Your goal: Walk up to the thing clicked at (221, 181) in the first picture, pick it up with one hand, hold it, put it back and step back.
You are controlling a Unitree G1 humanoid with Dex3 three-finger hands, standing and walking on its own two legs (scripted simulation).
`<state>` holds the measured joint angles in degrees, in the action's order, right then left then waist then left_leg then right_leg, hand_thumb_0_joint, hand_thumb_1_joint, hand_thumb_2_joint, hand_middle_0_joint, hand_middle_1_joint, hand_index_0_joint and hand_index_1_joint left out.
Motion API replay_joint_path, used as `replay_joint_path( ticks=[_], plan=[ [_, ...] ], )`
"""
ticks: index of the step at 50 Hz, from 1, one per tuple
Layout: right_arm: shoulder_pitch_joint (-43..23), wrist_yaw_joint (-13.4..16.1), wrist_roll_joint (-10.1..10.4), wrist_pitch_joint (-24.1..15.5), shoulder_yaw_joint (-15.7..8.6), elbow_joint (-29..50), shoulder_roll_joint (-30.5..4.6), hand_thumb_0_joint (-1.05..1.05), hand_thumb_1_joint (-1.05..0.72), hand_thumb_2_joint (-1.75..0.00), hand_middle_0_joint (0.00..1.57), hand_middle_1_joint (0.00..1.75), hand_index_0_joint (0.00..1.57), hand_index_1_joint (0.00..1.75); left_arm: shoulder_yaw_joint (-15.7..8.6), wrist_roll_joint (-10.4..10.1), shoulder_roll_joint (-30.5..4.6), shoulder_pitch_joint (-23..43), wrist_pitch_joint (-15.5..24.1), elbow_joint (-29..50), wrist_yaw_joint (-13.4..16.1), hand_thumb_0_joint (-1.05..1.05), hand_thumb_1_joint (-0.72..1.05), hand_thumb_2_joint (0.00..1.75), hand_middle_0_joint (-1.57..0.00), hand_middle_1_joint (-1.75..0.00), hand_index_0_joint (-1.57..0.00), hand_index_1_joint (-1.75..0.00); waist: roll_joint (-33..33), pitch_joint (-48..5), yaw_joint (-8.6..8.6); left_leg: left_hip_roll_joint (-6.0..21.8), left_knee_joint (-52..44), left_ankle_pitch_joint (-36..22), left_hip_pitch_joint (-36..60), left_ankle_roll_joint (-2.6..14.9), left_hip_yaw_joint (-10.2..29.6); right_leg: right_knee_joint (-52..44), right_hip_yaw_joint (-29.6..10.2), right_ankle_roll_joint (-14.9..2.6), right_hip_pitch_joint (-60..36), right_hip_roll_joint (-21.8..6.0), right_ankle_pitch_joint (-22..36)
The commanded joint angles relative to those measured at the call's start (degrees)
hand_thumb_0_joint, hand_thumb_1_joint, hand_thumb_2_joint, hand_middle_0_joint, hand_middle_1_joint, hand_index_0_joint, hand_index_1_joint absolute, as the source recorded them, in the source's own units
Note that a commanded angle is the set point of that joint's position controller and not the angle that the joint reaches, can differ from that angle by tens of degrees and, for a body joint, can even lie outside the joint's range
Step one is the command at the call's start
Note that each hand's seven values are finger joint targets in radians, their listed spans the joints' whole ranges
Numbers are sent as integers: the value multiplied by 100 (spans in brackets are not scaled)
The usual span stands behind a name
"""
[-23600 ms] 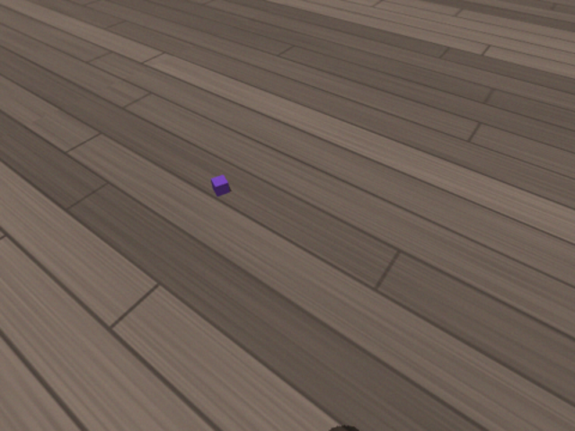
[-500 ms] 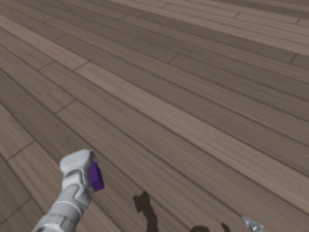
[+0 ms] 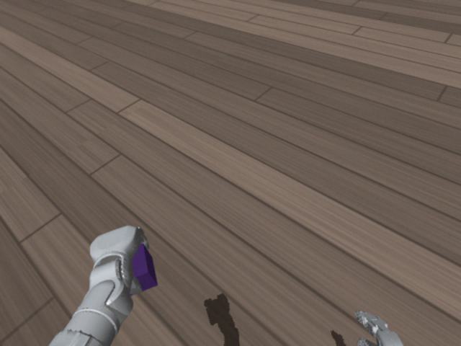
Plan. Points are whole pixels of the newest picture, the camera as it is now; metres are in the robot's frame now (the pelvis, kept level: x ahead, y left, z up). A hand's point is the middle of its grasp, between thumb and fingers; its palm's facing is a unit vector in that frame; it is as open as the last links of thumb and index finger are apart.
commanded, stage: hold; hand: left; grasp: from above
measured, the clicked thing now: (134, 270) +0.30 +0.22 -0.08
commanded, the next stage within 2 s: crouch in 0.98 s
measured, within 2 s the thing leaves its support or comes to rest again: neither
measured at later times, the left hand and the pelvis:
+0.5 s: hand (119, 265) +0.29 +0.23 -0.03, palm faces -0.40 -0.18 -0.90, open 9.5 cm; pelvis +0.00 +0.00 +0.00, yaw +0 degrees
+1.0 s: hand (121, 259) +0.30 +0.23 -0.02, palm faces -0.40 -0.17 -0.90, open 9.5 cm; pelvis +0.00 +0.00 +0.00, yaw -1 degrees
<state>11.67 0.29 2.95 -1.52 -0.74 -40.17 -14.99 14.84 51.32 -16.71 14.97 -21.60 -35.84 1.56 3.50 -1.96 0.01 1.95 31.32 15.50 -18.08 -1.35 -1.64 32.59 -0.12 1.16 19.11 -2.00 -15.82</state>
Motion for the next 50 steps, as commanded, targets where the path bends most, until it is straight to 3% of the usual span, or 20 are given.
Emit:
replay_joint_path(
  ticks=[1,5,11,12,14,24,25,26,27,29,31,36,38,41,44,45,46,47,49,50],
  plan=[
    [-538,51,41,-263,-193,818,-645,0,-90,-90,20,30,20,30,-483,180,-1127,1908,-8,1334,203,0,55,71,-105,-46,-101,-51,-384,-1374,8,-293,-394,-972,568,187,-58,-580,67,-76,-505,271,972],
    [-570,58,42,-264,-164,811,-638,0,-90,-90,20,30,20,30,-445,181,-1076,1759,-83,1252,151,0,52,71,-104,-45,-99,-50,-487,-1263,-21,-273,-443,-938,598,182,-39,-607,86,-74,-513,289,903],
    [-655,88,62,-281,-150,843,-616,0,-90,-90,20,30,20,30,-518,202,-1217,1774,-75,1510,4,0,51,70,-103,-45,-98,-50,-363,-1236,75,-295,-500,-898,613,167,-53,-679,82,-88,-541,289,806],
    [-622,89,58,-290,-152,848,-639,0,-90,-90,20,30,20,30,-532,198,-1217,1695,-84,1373,-11,0,52,71,-105,-43,-100,-49,-399,-1202,6,-282,-512,-836,623,177,-56,-684,62,-94,-514,295,773],
    [-652,87,65,-301,-144,861,-622,0,-90,-90,20,30,20,30,-479,190,-1156,1625,-92,1357,-66,0,53,72,-105,-44,-100,-50,-377,-1094,27,-271,-561,-782,608,172,-54,-707,74,-107,-503,297,696],
    [-613,114,69,-326,-160,843,-613,0,-90,-90,20,30,20,30,-522,200,-1273,1904,-44,1585,-177,0,56,73,-106,-46,-101,-51,-324,-1380,81,-277,-532,-1279,814,176,-61,-663,93,-92,-646,308,1192],
    [-595,108,80,-333,-153,838,-633,0,-90,-90,20,30,20,30,-408,197,-1136,1778,-55,1346,-212,0,54,73,-106,-44,-101,-50,-429,-1326,13,-261,-534,-1290,832,185,-66,-650,85,-95,-617,321,1210],
    [-588,115,81,-332,-161,834,-615,0,-90,-90,20,30,20,30,-485,207,-1236,1971,-37,1549,-207,0,54,72,-106,-44,-101,-50,-336,-1337,81,-265,-541,-1310,792,171,-56,-653,103,-102,-605,323,1201],
    [-555,119,82,-328,-147,828,-626,0,-90,-90,20,30,20,30,-542,216,-1307,1974,-34,1360,-202,0,54,73,-105,-45,-100,-50,-349,-1269,45,-272,-536,-1231,759,179,-77,-680,80,-98,-570,314,1145],
    [-570,110,81,-328,-161,852,-618,0,-90,-90,20,30,20,30,-421,205,-1157,1803,-16,1368,-227,0,54,70,-106,-43,-101,-48,-316,-1235,62,-259,-571,-1217,781,165,-74,-670,93,-122,-565,326,1092],
    [-579,103,85,-328,-166,871,-632,0,-90,-90,20,30,20,30,-537,214,-1226,1723,-21,1294,-206,0,54,72,-106,-45,-101,-50,-298,-1283,157,-249,-592,-1253,762,146,-63,-660,108,-138,-643,340,1076],
    [-476,82,53,-310,-188,810,-643,0,-90,-90,20,30,20,30,-537,269,-1219,1989,-3,1170,-106,0,55,73,-108,-43,-102,-49,-309,-1294,19,-223,-554,-1409,812,146,-56,-617,100,-134,-583,349,1265],
    [-464,80,57,-315,-196,820,-644,0,-90,-90,20,30,20,30,-637,246,-1339,2055,32,1333,-61,0,57,73,-109,-44,-104,-50,-236,-1414,114,-239,-531,-1417,832,145,-69,-631,90,-130,-658,335,1261],
    [-488,74,52,-309,-211,814,-631,0,-90,-90,20,30,20,30,-569,251,-1252,2098,35,1407,-58,0,57,75,-109,-45,-103,-51,-217,-1555,75,-251,-500,-1548,909,152,-81,-612,65,-113,-698,323,1445],
    [-454,77,53,-301,-210,801,-638,0,-90,-90,20,30,20,30,-561,240,-1211,1864,8,1239,-91,0,54,72,-108,-41,-102,-47,-397,-1412,47,-249,-496,-1459,837,184,-83,-663,63,-98,-698,315,1387],
    [-496,81,55,-291,-217,812,-649,0,-90,-90,20,30,20,30,-592,213,-1323,1966,24,1424,-106,0,55,72,-108,-42,-102,-48,-298,-1446,134,-239,-544,-1475,854,161,-77,-659,95,-117,-747,336,1350],
    [-503,91,62,-278,-215,824,-641,0,-90,-90,20,30,20,30,-640,221,-1333,1877,-1,1277,-133,0,57,71,-109,-43,-104,-48,-282,-1409,114,-250,-538,-1482,851,173,-99,-670,75,-114,-724,317,1379],
    [-519,89,58,-269,-212,851,-636,0,-90,-90,20,30,20,30,-500,219,-1216,1866,-7,1323,-171,0,55,71,-109,-40,-103,-46,-324,-1354,73,-249,-550,-1459,860,178,-89,-686,85,-109,-707,320,1364],
    [-539,87,74,-258,-218,889,-641,0,-90,-90,20,30,20,30,-565,181,-1271,1853,-29,1551,-207,0,56,72,-109,-41,-103,-47,-311,-1462,148,-257,-566,-1492,902,181,-101,-686,81,-106,-789,316,1409],
    [-496,86,79,-250,-211,867,-637,0,-90,-90,20,30,20,30,-528,210,-1189,1678,-74,1255,-229,0,55,71,-108,-41,-103,-47,-446,-1339,97,-253,-550,-1510,844,202,-100,-694,81,-88,-741,313,1462]
  ],
)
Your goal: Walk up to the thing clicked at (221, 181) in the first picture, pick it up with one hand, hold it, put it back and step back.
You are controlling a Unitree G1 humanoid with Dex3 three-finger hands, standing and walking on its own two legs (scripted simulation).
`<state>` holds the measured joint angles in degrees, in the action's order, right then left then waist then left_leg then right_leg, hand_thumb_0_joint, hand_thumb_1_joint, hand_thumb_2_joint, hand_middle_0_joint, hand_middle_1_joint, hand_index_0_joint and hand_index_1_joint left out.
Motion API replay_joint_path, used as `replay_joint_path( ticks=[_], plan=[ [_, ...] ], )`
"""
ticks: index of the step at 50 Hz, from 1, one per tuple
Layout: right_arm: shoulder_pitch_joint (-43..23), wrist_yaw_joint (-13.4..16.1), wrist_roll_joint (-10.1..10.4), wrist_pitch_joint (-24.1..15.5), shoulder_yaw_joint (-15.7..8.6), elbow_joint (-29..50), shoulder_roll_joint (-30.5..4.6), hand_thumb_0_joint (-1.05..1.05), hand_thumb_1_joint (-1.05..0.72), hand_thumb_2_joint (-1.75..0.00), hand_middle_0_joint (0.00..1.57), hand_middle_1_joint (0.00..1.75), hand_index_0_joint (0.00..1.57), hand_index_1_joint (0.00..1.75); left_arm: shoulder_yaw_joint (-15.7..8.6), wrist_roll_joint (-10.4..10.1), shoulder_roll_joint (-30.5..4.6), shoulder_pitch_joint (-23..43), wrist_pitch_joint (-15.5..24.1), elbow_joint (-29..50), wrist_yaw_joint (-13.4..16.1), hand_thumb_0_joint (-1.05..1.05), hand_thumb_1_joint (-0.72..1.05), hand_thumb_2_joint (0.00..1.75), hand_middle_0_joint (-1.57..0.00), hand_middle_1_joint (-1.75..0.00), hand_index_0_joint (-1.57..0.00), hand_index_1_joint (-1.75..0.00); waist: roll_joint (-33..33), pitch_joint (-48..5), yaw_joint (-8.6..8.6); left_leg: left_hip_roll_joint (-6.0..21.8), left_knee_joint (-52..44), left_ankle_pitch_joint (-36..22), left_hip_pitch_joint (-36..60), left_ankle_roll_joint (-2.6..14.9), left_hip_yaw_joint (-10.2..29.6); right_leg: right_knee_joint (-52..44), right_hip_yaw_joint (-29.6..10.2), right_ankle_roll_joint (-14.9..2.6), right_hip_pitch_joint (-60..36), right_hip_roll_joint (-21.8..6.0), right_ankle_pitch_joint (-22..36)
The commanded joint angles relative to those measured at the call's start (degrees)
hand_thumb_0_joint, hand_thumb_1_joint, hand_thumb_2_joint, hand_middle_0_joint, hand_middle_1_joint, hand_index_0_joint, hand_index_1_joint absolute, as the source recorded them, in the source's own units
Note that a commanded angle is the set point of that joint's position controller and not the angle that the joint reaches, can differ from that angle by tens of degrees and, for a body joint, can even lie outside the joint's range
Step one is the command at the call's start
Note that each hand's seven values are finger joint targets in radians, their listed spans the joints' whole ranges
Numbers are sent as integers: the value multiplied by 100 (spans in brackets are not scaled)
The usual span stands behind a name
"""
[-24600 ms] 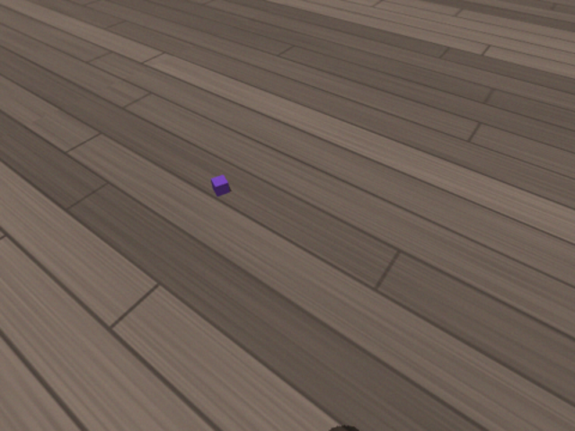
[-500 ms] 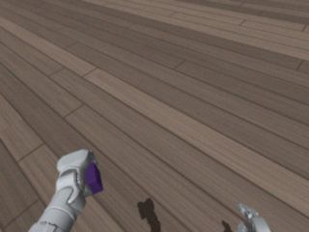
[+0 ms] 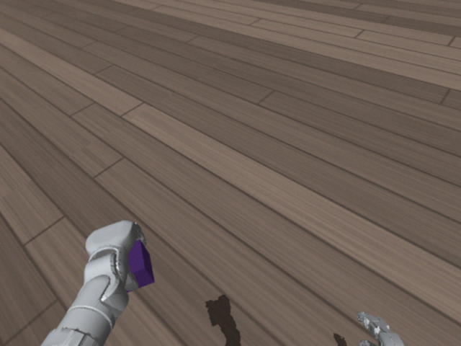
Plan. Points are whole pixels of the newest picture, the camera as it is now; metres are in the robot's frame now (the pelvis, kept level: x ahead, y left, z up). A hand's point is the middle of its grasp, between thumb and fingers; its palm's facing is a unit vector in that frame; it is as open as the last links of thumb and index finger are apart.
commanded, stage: crouch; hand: left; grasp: from above
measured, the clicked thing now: (131, 266) +0.30 +0.23 -0.06
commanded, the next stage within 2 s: none
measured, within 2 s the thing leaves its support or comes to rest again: neither
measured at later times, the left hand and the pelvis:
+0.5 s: hand (135, 288) +0.28 +0.23 -0.12, palm faces -0.45 -0.11 -0.88, open 9.4 cm; pelvis -0.02 +0.00 -0.03, yaw +1 degrees
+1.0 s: hand (163, 297) +0.35 +0.25 -0.37, palm faces -0.39 -0.15 -0.91, open 9.4 cm; pelvis -0.07 +0.01 -0.24, yaw -1 degrees
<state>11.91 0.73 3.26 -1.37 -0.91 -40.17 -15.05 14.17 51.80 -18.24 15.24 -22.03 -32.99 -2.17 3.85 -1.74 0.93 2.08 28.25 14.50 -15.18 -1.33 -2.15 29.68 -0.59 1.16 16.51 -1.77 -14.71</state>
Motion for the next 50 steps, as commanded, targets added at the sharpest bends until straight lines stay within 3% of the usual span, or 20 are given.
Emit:
replay_joint_path(
  ticks=[1,2,4,5,6,7,11,15,17,24,25,28,32,36,39,40,45,46,49,50],
  plan=[
    [-497,38,39,-257,-187,872,-660,0,-90,-90,20,30,20,30,-406,163,-1029,1735,-33,989,122,0,54,70,-108,-40,-102,-46,-541,-1311,-52,-260,-265,-1364,549,211,-43,-414,128,-97,-468,297,1313],
    [-545,51,41,-259,-193,877,-635,0,-90,-90,20,30,20,30,-497,148,-1196,2123,16,1410,124,0,56,68,-108,-40,-103,-46,-385,-1391,35,-263,-284,-1367,583,188,-33,-422,148,-104,-464,299,1290],
    [-538,52,48,-251,-180,913,-625,0,-90,-91,20,30,20,30,-456,170,-1037,1617,-51,943,115,0,63,60,-104,-48,-105,-54,-523,-1243,22,-284,-283,-1213,524,218,-70,-483,129,-92,-440,276,1146],
    [-553,39,47,-253,-171,934,-645,0,-86,-89,20,30,20,30,-496,139,-1106,1661,-32,1218,116,0,55,56,-96,-52,-97,-51,-400,-1330,49,-283,-309,-1204,542,202,-70,-459,117,-108,-502,275,1113],
    [-564,41,45,-247,-170,933,-631,0,-87,-89,20,30,20,30,-566,164,-1171,1705,-29,1126,129,0,61,58,-102,-48,-102,-48,-349,-1314,45,-277,-324,-1208,540,196,-71,-451,124,-120,-465,281,1105],
    [-567,45,54,-233,-154,931,-636,0,-87,-89,20,30,20,30,-466,200,-1068,1589,-44,851,111,0,65,60,-107,-45,-106,-46,-459,-1123,1,-272,-327,-1191,465,197,-57,-458,130,-116,-393,287,1078],
    [-474,42,36,-256,-161,911,-613,0,-87,-89,20,30,20,30,-379,224,-921,1593,173,668,194,0,66,63,-107,-49,-107,-49,-675,-944,-100,-290,-282,-923,330,228,-50,-483,116,-102,-195,265,849],
    [-317,11,2,-266,-198,803,-632,0,-87,-89,20,30,20,30,-509,337,-968,1769,528,174,541,0,66,62,-107,-48,-106,-49,-705,-880,-156,-305,-71,-761,72,210,-60,-311,98,-112,35,240,700],
    [-175,-24,-35,-260,-239,687,-661,0,-87,-89,20,30,20,30,-514,442,-857,1903,678,-416,851,0,67,61,-108,-49,-107,-49,-736,-756,-286,-305,218,-644,-247,204,-71,-89,101,-115,387,233,618],
    [286,-162,-202,-192,-451,412,-707,0,-88,-89,20,30,20,30,-662,762,-654,2844,1230,-1639,2011,0,70,59,-110,-50,-111,-50,-399,-1868,-522,-244,2040,-462,-1920,82,-92,1743,55,-185,1883,265,508],
    [353,-162,-220,-188,-476,396,-722,0,-88,-89,20,30,20,30,-751,794,-728,3005,1309,-1649,2144,0,72,58,-110,-50,-112,-49,-170,-2110,-471,-230,2281,-422,-2108,61,-104,2011,59,-216,2139,272,470],
    [428,-123,-275,-187,-544,335,-780,0,-88,-89,20,30,20,30,-884,954,-894,3386,1401,-2111,2465,0,75,60,-112,-52,-114,-51,-65,-2514,-558,-212,2920,-192,-2781,64,-10,2652,139,-250,2872,280,256],
    [572,-112,-396,-256,-556,202,-824,0,-88,-89,20,30,20,30,-1104,923,-1142,3769,1390,-2686,2797,0,73,63,-113,-49,-113,-50,-128,-3041,-654,-179,3769,223,-3934,122,68,3458,186,-270,3733,288,-103],
    [639,-135,-505,-333,-568,116,-876,0,-88,-89,20,30,20,30,-1279,742,-1172,4063,1286,-3204,3050,0,66,59,-108,-49,-108,-49,103,-3634,-698,-140,4340,558,-4542,95,191,4180,291,-327,4567,305,-470],
    [660,-180,-590,-414,-553,12,-881,0,-88,-89,20,30,20,30,-1453,519,-1187,4396,1144,-3542,3191,0,69,59,-109,-53,-110,-52,151,-3774,-790,-111,4679,851,-5082,94,265,4617,340,-339,5083,303,-699],
    [665,-199,-622,-450,-563,-32,-944,0,-88,-89,20,30,20,30,-1585,491,-1400,4538,1124,-3560,3213,0,68,60,-108,-55,-109,-54,178,-3863,-788,-97,4794,980,-5227,97,311,4745,361,-344,5264,306,-826],
    [609,-280,-697,-594,-480,-152,-848,0,-88,-89,20,30,20,30,-1715,369,-1626,4773,1165,-3901,3157,0,72,58,-108,-59,-111,-56,-40,-3997,-944,-176,5603,1588,-6464,225,152,5167,303,-308,5730,332,-1473],
    [671,-291,-703,-645,-489,-191,-892,0,-88,-89,20,30,20,30,-1695,365,-1567,4958,1202,-3816,3113,0,69,60,-106,-59,-108,-56,37,-4114,-1054,-148,5769,1621,-6490,219,218,5350,342,-316,6035,325,-1473],
    [691,-333,-730,-688,-475,-245,-907,0,-88,-89,20,30,20,30,-1807,527,-1964,5060,1382,-3789,3014,0,66,56,-103,-57,-106,-54,262,-4276,-1027,-156,6184,1623,-6686,214,235,5770,385,-322,6387,313,-1507],
    [722,-358,-743,-700,-474,-265,-900,0,-88,-89,20,30,20,30,-1757,557,-1836,4854,1417,-4007,2964,0,66,56,-103,-57,-106,-54,123,-4229,-1120,-149,6345,1610,-6806,219,275,5909,434,-315,6567,299,-1468]
  ],
)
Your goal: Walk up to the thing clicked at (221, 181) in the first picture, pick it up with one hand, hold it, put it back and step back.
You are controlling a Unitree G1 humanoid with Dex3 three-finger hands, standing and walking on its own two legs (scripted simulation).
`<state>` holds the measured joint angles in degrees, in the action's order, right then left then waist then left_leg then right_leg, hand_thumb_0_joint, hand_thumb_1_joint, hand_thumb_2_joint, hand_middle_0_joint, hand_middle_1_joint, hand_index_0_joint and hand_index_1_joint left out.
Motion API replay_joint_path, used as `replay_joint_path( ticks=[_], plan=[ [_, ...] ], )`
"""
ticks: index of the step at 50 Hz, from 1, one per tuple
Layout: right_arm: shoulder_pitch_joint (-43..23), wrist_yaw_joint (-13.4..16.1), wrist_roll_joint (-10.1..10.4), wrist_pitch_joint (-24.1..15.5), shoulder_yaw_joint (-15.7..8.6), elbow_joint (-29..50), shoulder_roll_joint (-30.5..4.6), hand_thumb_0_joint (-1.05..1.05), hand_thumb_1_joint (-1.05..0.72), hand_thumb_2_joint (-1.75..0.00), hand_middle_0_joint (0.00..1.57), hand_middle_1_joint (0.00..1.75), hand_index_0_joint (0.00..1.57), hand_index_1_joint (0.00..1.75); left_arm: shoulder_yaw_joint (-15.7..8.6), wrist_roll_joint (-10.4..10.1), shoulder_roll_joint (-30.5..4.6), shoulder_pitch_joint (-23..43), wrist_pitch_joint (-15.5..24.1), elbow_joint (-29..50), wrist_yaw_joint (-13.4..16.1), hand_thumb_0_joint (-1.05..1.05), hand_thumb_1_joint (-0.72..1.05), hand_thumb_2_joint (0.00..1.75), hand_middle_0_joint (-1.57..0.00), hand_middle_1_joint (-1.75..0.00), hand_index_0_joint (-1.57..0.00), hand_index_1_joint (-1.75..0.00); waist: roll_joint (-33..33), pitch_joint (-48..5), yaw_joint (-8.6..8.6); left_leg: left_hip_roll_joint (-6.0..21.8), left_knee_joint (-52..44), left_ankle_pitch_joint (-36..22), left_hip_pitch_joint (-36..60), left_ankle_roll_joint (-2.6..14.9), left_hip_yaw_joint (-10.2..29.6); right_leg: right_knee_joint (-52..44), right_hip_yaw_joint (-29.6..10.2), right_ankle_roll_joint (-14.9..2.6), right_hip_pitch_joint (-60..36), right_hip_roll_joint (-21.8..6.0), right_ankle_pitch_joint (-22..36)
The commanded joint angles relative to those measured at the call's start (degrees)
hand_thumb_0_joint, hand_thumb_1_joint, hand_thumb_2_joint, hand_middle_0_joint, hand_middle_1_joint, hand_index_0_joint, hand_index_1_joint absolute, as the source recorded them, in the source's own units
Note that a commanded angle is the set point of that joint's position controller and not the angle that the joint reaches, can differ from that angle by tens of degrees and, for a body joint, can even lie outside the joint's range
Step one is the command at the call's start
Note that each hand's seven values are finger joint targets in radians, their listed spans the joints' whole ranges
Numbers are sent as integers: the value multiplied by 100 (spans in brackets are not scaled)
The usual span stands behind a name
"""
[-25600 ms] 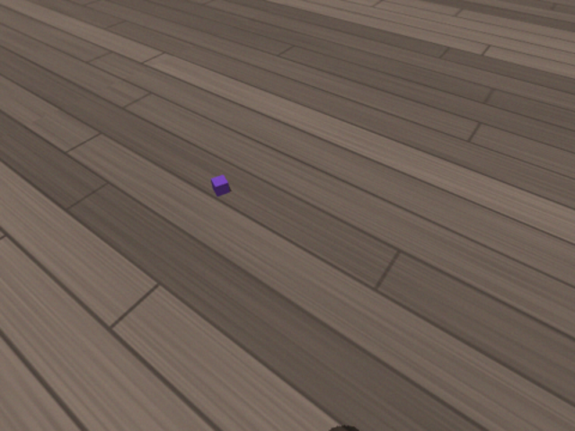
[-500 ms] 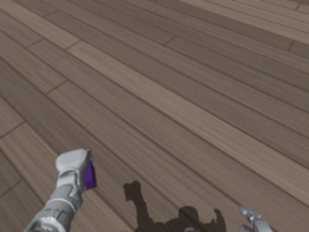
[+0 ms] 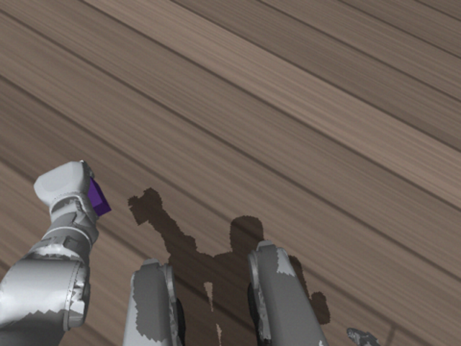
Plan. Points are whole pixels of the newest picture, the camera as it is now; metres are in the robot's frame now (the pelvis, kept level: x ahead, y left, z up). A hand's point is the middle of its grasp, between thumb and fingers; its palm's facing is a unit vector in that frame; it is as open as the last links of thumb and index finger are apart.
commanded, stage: crouch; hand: left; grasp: from above
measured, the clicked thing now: (84, 200) +0.43 +0.25 -0.17
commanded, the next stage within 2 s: lower in 1.04 s
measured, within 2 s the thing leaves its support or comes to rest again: rests again in 2.00 s
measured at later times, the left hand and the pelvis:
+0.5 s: hand (99, 215) +0.42 +0.26 -0.29, palm faces -0.40 -0.16 -0.90, open 9.5 cm; pelvis -0.01 +0.00 -0.12, yaw -1 degrees
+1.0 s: hand (106, 217) +0.43 +0.26 -0.35, palm faces -0.40 -0.16 -0.90, open 9.4 cm; pelvis -0.02 +0.00 -0.19, yaw -3 degrees
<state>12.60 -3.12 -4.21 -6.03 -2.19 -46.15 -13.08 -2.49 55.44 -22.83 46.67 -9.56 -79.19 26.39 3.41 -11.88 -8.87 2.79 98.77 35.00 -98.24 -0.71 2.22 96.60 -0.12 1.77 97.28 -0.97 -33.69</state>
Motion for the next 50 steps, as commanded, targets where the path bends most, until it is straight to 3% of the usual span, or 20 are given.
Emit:
replay_joint_path(
  ticks=[1,2,4,5,7,8,9,14,16,23,25,27,29,40,44,48,50],
  plan=[
    [688,16,8,-248,-330,321,-1106,0,-88,-89,20,30,20,30,-138,257,-1516,1908,256,866,89,0,66,57,-103,-57,-106,-55,335,-3380,-114,-220,-580,-531,1498,148,-180,-639,390,-383,-1434,214,530],
    [647,-1,-4,-230,-343,336,-1104,0,-89,-89,20,30,20,30,-205,314,-1707,2060,353,1050,78,0,64,56,-103,-56,-105,-53,450,-3515,-59,-233,-453,-489,1410,153,-209,-556,370,-379,-1388,232,465],
    [727,-35,-19,-228,-317,310,-1122,0,-89,-89,20,30,20,30,-212,444,-1714,1775,423,871,34,0,64,59,-102,-60,-104,-57,390,-3548,-74,-226,-204,-672,1309,157,-208,-331,421,-370,-1287,218,686],
    [682,-60,-29,-224,-312,335,-1107,0,-89,-89,20,30,20,30,-303,495,-1942,1899,495,1183,34,0,63,62,-102,-60,-104,-58,565,-3686,-17,-235,-141,-687,1227,152,-221,-219,416,-376,-1269,220,685],
    [749,-88,-56,-223,-312,310,-1146,0,-89,-90,20,30,20,30,-243,580,-1729,1799,524,1012,18,0,63,62,-102,-60,-105,-58,662,-3734,-110,-212,43,-844,1355,125,-159,37,492,-389,-955,195,860],
    [769,-103,-70,-219,-320,298,-1182,0,-89,-90,20,30,20,30,-325,612,-1900,1878,549,1135,35,0,63,60,-102,-60,-105,-58,703,-3796,-82,-211,116,-899,1347,128,-165,103,504,-384,-933,198,918],
    [737,-114,-75,-222,-340,299,-1219,0,-89,-90,20,30,20,30,-302,551,-1759,1862,547,1124,51,0,62,60,-101,-60,-104,-57,755,-3677,-78,-195,113,-849,1436,106,-93,197,540,-400,-639,167,837],
    [811,-208,-147,-252,-319,202,-1303,0,-89,-90,20,30,20,30,-390,532,-1720,1974,505,1014,190,0,58,65,-100,-59,-101,-58,963,-3814,-145,-171,505,-1246,1438,64,-44,699,614,-408,-267,158,1203],
    [792,-243,-194,-262,-310,173,-1289,0,-89,-90,20,30,20,30,-268,449,-1480,2163,483,891,227,0,54,65,-99,-55,-100,-55,870,-3698,-273,-161,690,-1145,1250,86,-65,774,629,-396,-99,189,1149],
    [661,-322,-280,-280,-255,93,-1362,0,-89,-90,20,30,20,30,-460,561,-2091,2599,627,704,258,0,50,67,-97,-55,-97,-55,994,-3490,-232,-201,1150,-658,492,129,-171,1143,597,-384,165,215,709],
    [599,-341,-289,-273,-231,123,-1362,0,-90,-90,20,30,20,30,-471,589,-2103,2456,624,448,281,0,48,65,-96,-53,-96,-54,928,-3406,-221,-204,1269,-604,370,133,-185,1237,606,-383,274,226,655],
    [619,-387,-334,-278,-220,110,-1374,0,-89,-90,20,30,20,30,-461,529,-2042,2541,656,341,298,0,49,64,-97,-52,-96,-53,723,-3328,-314,-219,1396,-476,28,177,-218,1241,604,-345,195,252,577],
    [615,-420,-354,-277,-196,117,-1380,0,-89,-90,20,30,20,30,-612,546,-2278,2427,646,247,335,0,49,63,-97,-51,-96,-52,737,-3419,-215,-222,1546,-530,-48,190,-259,1314,578,-331,161,244,625],
    [651,-550,-410,-306,-139,-13,-1463,0,-89,-90,20,30,20,30,-608,601,-2437,2680,806,-89,302,0,44,60,-95,-46,-93,-48,743,-3168,-342,-254,1961,-251,-551,195,-187,1771,685,-354,699,293,314],
    [712,-609,-466,-337,-101,-43,-1495,0,-90,-90,20,30,20,30,-630,661,-2488,2761,869,-145,335,0,51,58,-99,-46,-98,-48,818,-3115,-403,-251,2064,-279,-563,188,-187,1926,718,-361,827,287,347],
    [711,-645,-441,-337,-78,-96,-1539,0,-90,-90,20,30,20,30,-678,725,-2570,2644,897,-245,396,0,49,62,-101,-44,-98,-47,931,-3168,-306,-259,2144,-345,-534,168,-153,2086,766,-386,1002,292,402],
    [757,-680,-471,-350,-61,-103,-1531,0,-90,-90,20,30,20,30,-619,741,-2440,2740,912,-301,394,0,52,67,-104,-45,-101,-49,1012,-3077,-404,-250,2194,-331,-589,157,-162,2151,777,-390,1032,293,418]
  ],
)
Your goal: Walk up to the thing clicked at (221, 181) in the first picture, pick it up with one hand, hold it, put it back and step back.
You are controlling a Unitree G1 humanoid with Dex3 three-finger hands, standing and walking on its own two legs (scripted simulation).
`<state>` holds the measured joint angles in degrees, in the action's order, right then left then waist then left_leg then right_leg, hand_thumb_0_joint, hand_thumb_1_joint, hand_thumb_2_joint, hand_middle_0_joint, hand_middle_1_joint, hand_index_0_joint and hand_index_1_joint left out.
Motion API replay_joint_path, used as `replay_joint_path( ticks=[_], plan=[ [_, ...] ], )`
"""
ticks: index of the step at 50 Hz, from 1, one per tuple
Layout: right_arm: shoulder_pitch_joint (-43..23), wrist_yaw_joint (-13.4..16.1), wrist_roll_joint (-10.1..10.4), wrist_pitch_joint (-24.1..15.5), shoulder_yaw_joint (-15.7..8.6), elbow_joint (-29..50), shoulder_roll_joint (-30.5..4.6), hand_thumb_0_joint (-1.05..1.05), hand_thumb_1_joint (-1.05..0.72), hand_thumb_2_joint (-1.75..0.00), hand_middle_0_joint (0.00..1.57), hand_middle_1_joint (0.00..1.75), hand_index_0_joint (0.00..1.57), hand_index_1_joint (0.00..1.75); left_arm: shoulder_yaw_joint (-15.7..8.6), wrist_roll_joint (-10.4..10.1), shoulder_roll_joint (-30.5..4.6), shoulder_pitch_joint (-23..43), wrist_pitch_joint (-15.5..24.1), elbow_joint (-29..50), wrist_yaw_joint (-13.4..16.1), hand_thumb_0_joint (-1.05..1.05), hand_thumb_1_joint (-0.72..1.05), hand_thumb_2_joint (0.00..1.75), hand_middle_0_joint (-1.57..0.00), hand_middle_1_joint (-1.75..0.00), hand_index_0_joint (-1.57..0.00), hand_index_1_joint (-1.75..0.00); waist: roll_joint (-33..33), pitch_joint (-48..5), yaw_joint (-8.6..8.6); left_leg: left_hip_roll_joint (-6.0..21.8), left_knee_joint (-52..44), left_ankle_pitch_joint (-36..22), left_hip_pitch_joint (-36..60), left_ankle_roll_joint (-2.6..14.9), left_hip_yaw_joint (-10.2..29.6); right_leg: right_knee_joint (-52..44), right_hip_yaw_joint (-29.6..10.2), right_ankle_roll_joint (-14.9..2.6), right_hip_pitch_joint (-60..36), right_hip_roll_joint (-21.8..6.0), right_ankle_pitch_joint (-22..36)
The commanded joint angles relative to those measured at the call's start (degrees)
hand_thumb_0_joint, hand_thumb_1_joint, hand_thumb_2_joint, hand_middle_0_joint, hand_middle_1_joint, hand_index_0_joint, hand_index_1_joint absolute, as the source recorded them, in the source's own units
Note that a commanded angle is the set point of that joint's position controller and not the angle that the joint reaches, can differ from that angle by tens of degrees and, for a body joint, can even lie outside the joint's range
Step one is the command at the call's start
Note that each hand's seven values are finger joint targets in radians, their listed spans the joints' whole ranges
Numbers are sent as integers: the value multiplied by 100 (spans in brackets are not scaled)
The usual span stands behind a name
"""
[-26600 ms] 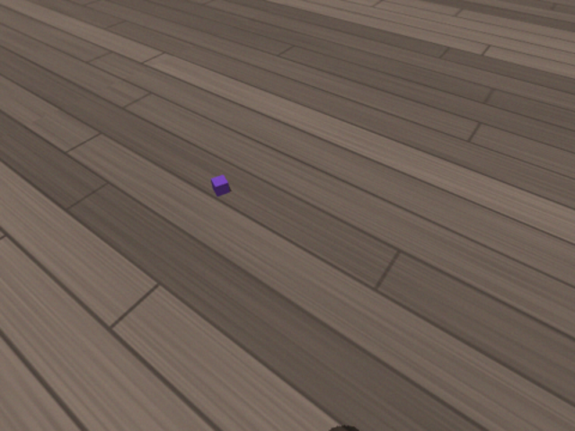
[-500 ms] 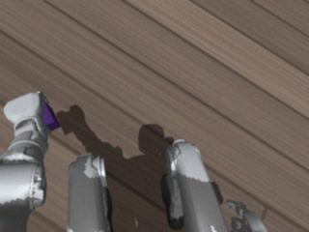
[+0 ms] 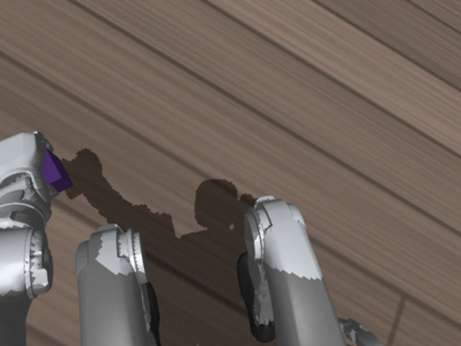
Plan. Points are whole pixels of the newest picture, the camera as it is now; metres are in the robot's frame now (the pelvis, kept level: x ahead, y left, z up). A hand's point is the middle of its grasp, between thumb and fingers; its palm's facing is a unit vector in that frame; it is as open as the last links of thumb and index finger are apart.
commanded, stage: crouch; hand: left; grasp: from above
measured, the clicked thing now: (42, 175) +0.45 +0.29 -0.20
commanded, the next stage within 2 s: lower in 0.04 s
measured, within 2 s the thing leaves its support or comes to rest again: rests again in 1.00 s
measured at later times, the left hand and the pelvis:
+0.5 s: hand (48, 182) +0.44 +0.29 -0.22, palm faces -0.41 -0.21 -0.89, open 9.6 cm; pelvis +0.00 +0.00 -0.03, yaw -2 degrees
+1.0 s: hand (59, 183) +0.44 +0.28 -0.27, palm faces -0.41 -0.23 -0.88, open 9.6 cm; pelvis +0.01 +0.01 -0.04, yaw -5 degrees
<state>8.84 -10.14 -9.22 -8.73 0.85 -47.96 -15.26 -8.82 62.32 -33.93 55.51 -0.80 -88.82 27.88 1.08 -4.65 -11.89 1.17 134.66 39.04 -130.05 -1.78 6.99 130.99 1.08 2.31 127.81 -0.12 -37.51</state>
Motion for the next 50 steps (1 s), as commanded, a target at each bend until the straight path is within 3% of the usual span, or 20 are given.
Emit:
replay_joint_path(
  ticks=[1,7,11,19,20,24,28,29,32,33,34,35,36,38,40,41,42,43,45,50],
  plan=[
    [1151,11,22,-85,-359,89,-1325,0,-90,-90,20,30,20,30,-51,50,-1426,1945,58,787,277,0,52,67,-105,-45,-101,-49,1238,-3848,-77,-98,-1370,-748,2565,279,-646,-1301,654,-434,-2049,210,818],
    [1175,-74,-8,-115,-329,50,-1383,0,-90,-90,20,30,20,30,-83,55,-1493,1858,81,549,316,0,57,70,-109,-46,-105,-50,1186,-3648,-100,-98,-1247,-713,2417,294,-633,-1208,688,-421,-1922,210,784],
    [1082,-108,-25,-136,-298,61,-1436,0,-90,-90,20,30,20,30,21,59,-1377,1680,112,189,304,0,41,68,-99,-43,-95,-48,1042,-3411,-176,-113,-1165,-567,2164,302,-599,-1158,725,-413,-1774,235,648],
    [1123,-184,-122,-200,-152,83,-1520,0,-91,-90,20,30,20,30,-189,216,-1739,1876,308,152,551,0,37,75,-97,-48,-91,-53,1225,-3494,-231,-101,-897,-821,2236,293,-561,-921,787,-390,-1834,251,963],
    [1122,-218,-172,-208,-132,108,-1505,0,-91,-90,20,30,20,30,-165,249,-1747,1947,332,40,588,0,39,73,-97,-50,-92,-55,1242,-3385,-341,-93,-832,-745,2166,295,-561,-912,807,-379,-1835,249,920],
    [1105,-259,-209,-211,-116,129,-1593,0,-91,-90,20,30,20,30,-417,266,-2022,1888,370,297,742,0,38,73,-96,-50,-91,-54,1520,-3662,-216,-79,-797,-858,2370,273,-533,-819,853,-386,-1824,255,1016],
    [1088,-342,-260,-191,-90,115,-1508,0,-91,-90,20,30,20,30,-219,299,-1809,1849,342,6,760,0,39,78,-97,-53,-92,-58,1481,-3360,-406,-64,-689,-782,2175,284,-509,-762,883,-378,-1745,280,1007],
    [1081,-336,-263,-197,-115,106,-1576,0,-90,-90,20,30,20,30,-396,243,-1934,1806,364,198,806,0,37,77,-96,-49,-91,-54,1505,-3467,-299,-73,-723,-788,2223,282,-482,-769,899,-381,-1722,284,994],
    [1096,-400,-330,-248,-67,104,-1599,0,-90,-90,20,30,20,30,-309,305,-1848,1776,356,-114,843,0,40,72,-97,-46,-92,-51,1446,-3196,-470,-60,-640,-828,2253,275,-435,-688,983,-379,-1551,284,1042],
    [1201,-415,-341,-249,-79,96,-1662,0,-90,-90,20,30,20,30,-499,313,-2023,1746,367,2,876,0,40,72,-98,-46,-93,-51,1543,-3282,-447,-58,-649,-1041,2372,256,-422,-673,1003,-375,-1656,279,1209],
    [1122,-440,-331,-265,-40,118,-1600,0,-90,-90,20,30,20,30,-342,246,-1823,1701,384,-170,875,0,40,70,-97,-46,-93,-51,1515,-3213,-452,-44,-579,-1004,2282,262,-408,-631,996,-380,-1637,288,1204],
    [1131,-453,-358,-268,-32,81,-1633,0,-90,-90,20,30,20,30,-396,251,-1835,1620,392,-148,914,0,41,70,-97,-47,-93,-51,1554,-3400,-420,-43,-602,-1132,2384,247,-397,-637,1002,-376,-1717,315,1319],
    [1160,-480,-380,-290,6,86,-1640,0,-90,-90,20,30,20,30,-409,267,-1961,1754,410,-278,947,0,42,71,-97,-49,-93,-53,1512,-3284,-520,-43,-536,-1079,2282,261,-388,-607,1021,-364,-1739,305,1304],
    [1161,-510,-397,-324,22,115,-1698,0,-90,-90,20,30,20,30,-614,270,-2139,1619,421,-345,1015,0,44,72,-98,-49,-95,-53,1557,-3212,-450,-42,-547,-1085,2297,250,-351,-550,1067,-375,-1670,298,1274],
    [1122,-551,-442,-362,74,137,-1702,0,-90,-90,20,30,20,30,-526,331,-2133,1792,471,-358,1047,0,45,72,-100,-48,-96,-52,1656,-3115,-561,-32,-517,-1022,2263,249,-337,-536,1081,-378,-1639,314,1230],
    [1139,-559,-460,-362,86,94,-1729,0,-90,-90,20,30,20,30,-637,330,-2267,1775,497,-400,1100,0,47,73,-102,-47,-98,-52,1610,-3159,-550,-25,-507,-999,2260,249,-325,-558,1098,-373,-1704,325,1224],
    [1080,-589,-458,-396,118,165,-1696,0,-91,-90,20,30,20,30,-507,322,-2134,1809,516,-424,1098,0,48,72,-102,-48,-98,-52,1674,-3073,-576,-27,-474,-959,2216,255,-329,-537,1089,-372,-1660,322,1190],
    [1167,-598,-499,-404,122,94,-1776,0,-90,-90,20,30,20,30,-749,325,-2364,1680,519,-489,1160,0,49,72,-102,-48,-98,-52,1643,-3163,-572,-20,-476,-1086,2280,249,-320,-549,1116,-358,-1809,325,1303],
    [1094,-623,-515,-431,163,130,-1746,0,-90,-90,20,30,20,30,-645,348,-2295,1645,537,-536,1177,0,49,73,-103,-48,-99,-52,1630,-3162,-603,-16,-401,-1065,2213,261,-314,-538,1106,-347,-1846,345,1321],
    [1162,-682,-582,-484,218,94,-1863,0,-90,-90,20,30,20,30,-756,384,-2553,1631,603,-610,1235,0,51,71,-104,-47,-100,-51,1712,-3075,-684,5,-341,-1208,2237,259,-273,-534,1144,-325,-2006,355,1470]
  ],
)
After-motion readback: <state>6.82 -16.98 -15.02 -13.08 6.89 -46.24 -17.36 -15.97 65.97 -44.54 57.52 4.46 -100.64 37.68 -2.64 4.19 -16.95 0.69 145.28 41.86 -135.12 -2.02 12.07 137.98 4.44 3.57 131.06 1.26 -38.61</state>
